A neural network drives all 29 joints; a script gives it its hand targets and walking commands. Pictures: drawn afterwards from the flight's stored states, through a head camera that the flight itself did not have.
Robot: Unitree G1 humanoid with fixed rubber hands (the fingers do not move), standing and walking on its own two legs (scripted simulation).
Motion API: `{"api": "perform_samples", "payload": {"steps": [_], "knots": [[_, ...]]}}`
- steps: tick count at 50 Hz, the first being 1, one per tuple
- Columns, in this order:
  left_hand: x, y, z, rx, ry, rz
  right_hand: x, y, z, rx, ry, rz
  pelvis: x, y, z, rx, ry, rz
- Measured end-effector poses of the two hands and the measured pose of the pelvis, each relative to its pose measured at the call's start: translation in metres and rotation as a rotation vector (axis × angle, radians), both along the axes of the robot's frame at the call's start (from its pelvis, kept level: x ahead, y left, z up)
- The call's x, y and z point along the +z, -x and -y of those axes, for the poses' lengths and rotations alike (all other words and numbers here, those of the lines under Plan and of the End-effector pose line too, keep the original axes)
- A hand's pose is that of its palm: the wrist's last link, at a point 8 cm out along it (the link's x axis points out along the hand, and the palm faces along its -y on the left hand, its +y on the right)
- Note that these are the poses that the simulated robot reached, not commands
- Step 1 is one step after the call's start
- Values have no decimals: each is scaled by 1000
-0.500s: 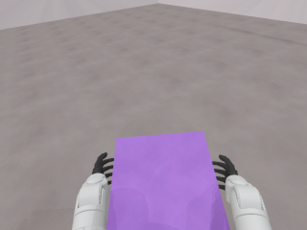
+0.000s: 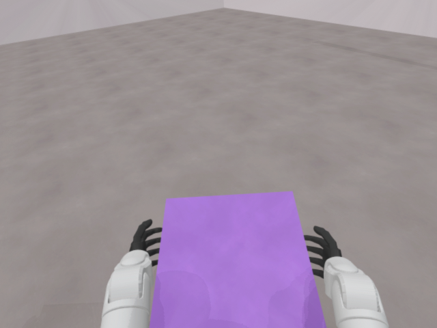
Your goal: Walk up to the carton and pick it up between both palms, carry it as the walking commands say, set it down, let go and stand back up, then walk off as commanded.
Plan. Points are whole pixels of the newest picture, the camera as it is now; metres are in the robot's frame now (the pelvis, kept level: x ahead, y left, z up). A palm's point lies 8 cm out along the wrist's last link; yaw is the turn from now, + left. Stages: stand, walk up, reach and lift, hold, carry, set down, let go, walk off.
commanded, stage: hold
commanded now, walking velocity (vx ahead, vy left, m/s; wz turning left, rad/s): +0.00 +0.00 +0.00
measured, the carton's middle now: (233, 273) +0.28 +0.02 -0.04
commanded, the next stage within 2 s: carry in 0.14 s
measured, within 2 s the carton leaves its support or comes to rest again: neither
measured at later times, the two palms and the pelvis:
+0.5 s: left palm (115, 255) +0.27 +0.24 +0.05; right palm (303, 253) +0.27 -0.12 +0.05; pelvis -0.01 +0.05 -0.01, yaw +1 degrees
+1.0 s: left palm (116, 179) +0.44 +0.28 +0.09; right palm (266, 176) +0.45 -0.07 +0.08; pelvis +0.20 +0.09 -0.02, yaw +5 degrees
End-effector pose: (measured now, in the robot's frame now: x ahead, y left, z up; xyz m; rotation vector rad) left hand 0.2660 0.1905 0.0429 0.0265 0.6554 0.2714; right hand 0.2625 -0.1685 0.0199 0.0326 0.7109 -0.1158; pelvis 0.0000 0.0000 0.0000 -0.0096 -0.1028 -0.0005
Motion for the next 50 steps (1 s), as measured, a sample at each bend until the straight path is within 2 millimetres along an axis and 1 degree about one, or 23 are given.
{"api": "perform_samples", "payload": {"steps": [9,11,13,16,18,21,24,27,29,32,35,38,40,42,46,50], "knots": [[3,14,3,2,-11,17,-4,15,2,8,-16,4,-1,13,3,1,-5,18],[1,16,3,4,-12,20,-7,16,2,11,-11,3,-4,16,3,2,-4,-2],[-3,18,1,8,1,16,-4,17,0,13,23,1,-5,18,-1,9,3,-16],[-9,19,-4,27,46,13,6,14,-8,-12,101,3,-6,20,-9,21,14,-37],[-10,17,-9,52,73,21,13,9,-16,-41,139,12,-9,21,-17,26,27,-55],[-6,8,-24,59,82,61,20,0,-32,-51,134,48,-19,21,-33,27,42,-80],[4,3,-40,76,89,45,27,-5,-48,-76,104,28,-16,14,-44,24,48,-93],[21,-9,-53,94,97,42,40,-15,-62,-91,80,20,-10,0,-51,22,55,-121],[31,-20,-58,96,110,57,54,-27,-67,-89,87,37,-7,-12,-54,21,58,-140],[43,-42,-60,96,137,84,74,-48,-68,-106,98,67,-4,-33,-57,19,60,-178],[51,-66,-57,90,143,98,84,-69,-66,-125,97,80,-4,-58,-57,19,58,-203],[54,-89,-53,90,125,96,81,-93,-62,-131,78,77,-10,-86,-56,25,42,-216],[55,-104,-52,90,104,87,73,-107,-61,-132,55,63,-14,-104,-57,31,45,-214],[56,-115,-55,99,96,64,67,-120,-64,-120,50,37,-13,-122,-59,48,44,-209],[53,-141,-70,111,89,31,63,-149,-79,-107,46,7,-13,-156,-72,70,21,-193],[49,-177,-93,119,85,50,60,-189,-103,-100,44,24,-22,-197,-93,81,-1,-169]]}}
